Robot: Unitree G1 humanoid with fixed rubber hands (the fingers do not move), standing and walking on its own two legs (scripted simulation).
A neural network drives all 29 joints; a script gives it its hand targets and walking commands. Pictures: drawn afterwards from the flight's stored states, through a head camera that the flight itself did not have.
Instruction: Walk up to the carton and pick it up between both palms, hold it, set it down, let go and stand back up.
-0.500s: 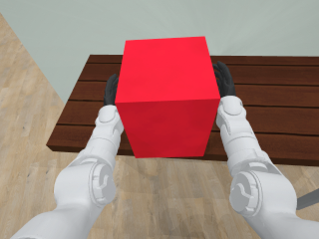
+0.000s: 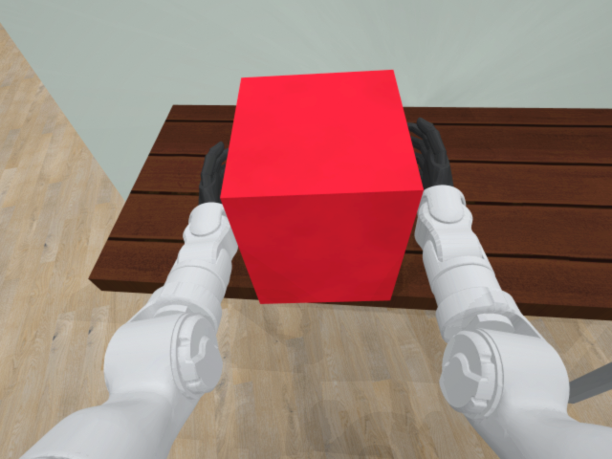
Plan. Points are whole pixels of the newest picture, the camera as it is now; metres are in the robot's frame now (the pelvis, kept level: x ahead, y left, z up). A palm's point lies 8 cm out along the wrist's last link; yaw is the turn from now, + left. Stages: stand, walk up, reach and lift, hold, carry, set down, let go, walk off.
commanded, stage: reach and lift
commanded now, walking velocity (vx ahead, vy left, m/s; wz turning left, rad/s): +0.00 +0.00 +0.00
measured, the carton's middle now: (321, 196) +0.46 +0.01 +0.07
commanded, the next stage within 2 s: none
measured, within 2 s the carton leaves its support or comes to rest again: leaves its support in 0.20 s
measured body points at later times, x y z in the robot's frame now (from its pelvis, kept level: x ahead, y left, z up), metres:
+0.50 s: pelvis -0.01 +0.00 +0.00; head +0.05 -0.01 +0.45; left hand +0.44 +0.16 +0.09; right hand +0.44 -0.13 +0.12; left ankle -0.01 +0.14 -0.73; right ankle +0.03 -0.11 -0.73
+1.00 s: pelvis -0.01 +0.00 +0.00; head +0.05 -0.01 +0.45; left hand +0.44 +0.16 +0.10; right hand +0.44 -0.13 +0.12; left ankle -0.01 +0.14 -0.73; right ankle +0.03 -0.11 -0.73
